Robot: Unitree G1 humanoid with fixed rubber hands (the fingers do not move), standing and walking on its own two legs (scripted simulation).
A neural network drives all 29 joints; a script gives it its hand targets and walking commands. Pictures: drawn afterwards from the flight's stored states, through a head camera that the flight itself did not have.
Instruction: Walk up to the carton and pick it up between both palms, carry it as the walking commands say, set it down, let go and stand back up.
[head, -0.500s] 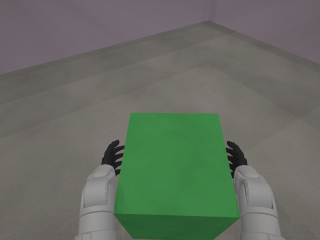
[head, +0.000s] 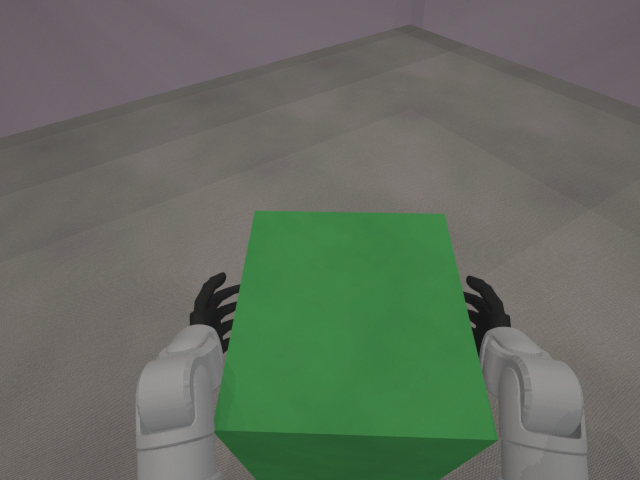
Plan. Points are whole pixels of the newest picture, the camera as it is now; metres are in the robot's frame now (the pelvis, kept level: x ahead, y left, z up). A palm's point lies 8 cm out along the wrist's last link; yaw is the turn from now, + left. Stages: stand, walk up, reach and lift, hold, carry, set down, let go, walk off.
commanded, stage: carry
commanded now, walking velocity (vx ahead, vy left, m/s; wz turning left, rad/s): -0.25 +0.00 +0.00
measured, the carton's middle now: (345, 357) +0.28 +0.00 +0.00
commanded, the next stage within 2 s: none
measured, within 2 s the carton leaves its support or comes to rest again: neither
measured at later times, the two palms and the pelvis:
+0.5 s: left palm (144, 463) +0.12 +0.19 +0.10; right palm (516, 469) +0.12 -0.14 +0.10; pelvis -0.14 +0.02 +0.01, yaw -1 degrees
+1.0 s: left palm out of the picture -0.08 +0.23 +0.08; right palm out of the picture -0.08 -0.10 +0.09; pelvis -0.32 +0.06 +0.02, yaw -1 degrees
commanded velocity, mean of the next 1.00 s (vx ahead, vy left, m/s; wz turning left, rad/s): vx -0.25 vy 0.00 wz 0.00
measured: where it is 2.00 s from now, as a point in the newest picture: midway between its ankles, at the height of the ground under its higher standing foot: outside the picture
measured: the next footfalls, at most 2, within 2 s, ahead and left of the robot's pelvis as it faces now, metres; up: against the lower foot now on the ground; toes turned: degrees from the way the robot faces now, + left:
left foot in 0.16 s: -0.02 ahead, +0.12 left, +0.00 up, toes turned +5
right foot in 0.52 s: -0.14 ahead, -0.10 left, +0.00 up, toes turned -7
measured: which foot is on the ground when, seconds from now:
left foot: up 0.00-0.14, down 0.16-0.52, up 0.54-0.84, down 0.86-1.00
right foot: down 0.00-0.16, up 0.18-0.50, down 0.52-0.88, up 0.90-1.00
